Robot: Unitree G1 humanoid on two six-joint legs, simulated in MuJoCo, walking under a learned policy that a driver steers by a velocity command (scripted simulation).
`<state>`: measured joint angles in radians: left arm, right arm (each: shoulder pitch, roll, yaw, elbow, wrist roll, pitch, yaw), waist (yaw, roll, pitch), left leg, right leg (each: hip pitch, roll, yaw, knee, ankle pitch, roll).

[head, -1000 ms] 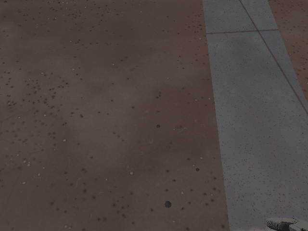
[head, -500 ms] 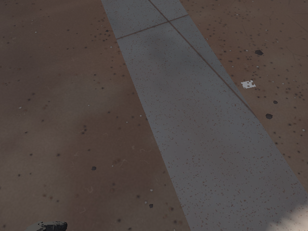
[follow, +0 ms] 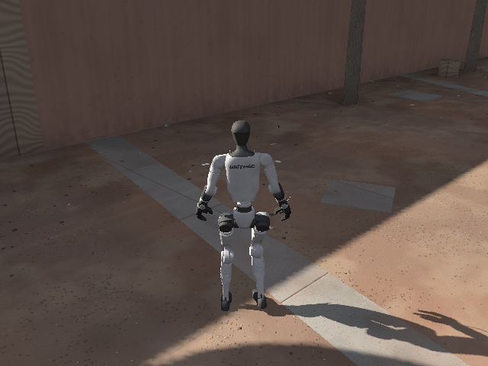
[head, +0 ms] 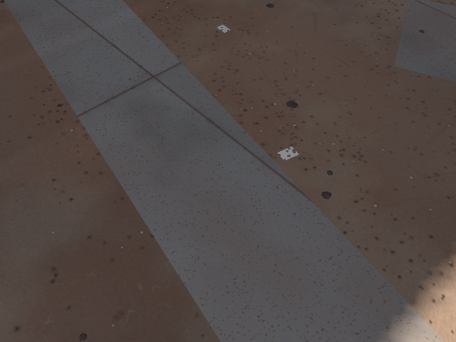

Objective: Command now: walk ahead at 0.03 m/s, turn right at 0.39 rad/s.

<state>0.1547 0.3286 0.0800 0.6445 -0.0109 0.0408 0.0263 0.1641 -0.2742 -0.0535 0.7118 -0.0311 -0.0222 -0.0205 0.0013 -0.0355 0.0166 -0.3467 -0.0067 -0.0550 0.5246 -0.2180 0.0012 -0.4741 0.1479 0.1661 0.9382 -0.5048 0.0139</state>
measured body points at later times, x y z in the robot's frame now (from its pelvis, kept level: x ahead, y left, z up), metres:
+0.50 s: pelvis +0.01 -0.03 +0.00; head +0.01 -0.04 +0.45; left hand +0.17 +0.21 -0.10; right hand +0.10 -0.30 -0.12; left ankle +0.03 +0.13 -0.73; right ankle -0.01 -0.14 -0.73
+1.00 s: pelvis +0.16 +0.03 +0.01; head +0.18 +0.05 +0.46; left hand +0.35 +0.28 -0.09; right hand +0.13 -0.24 -0.11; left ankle +0.08 +0.11 -0.73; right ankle +0.27 -0.16 -0.67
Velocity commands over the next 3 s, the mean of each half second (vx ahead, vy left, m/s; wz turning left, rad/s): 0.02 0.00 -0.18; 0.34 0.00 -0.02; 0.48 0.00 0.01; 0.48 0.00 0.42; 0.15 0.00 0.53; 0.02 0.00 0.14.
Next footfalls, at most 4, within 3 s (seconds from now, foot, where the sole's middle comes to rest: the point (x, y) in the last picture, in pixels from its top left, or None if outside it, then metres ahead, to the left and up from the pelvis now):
0.26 right None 0.03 -0.14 -0.77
1.22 right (271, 341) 0.48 -0.12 -0.77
1.78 left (192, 244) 0.78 0.12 -0.77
2.24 right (228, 182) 1.04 0.00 -0.77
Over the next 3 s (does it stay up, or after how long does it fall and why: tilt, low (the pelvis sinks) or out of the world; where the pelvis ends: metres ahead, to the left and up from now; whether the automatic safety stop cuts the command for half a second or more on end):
stays up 0.91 0.08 0.00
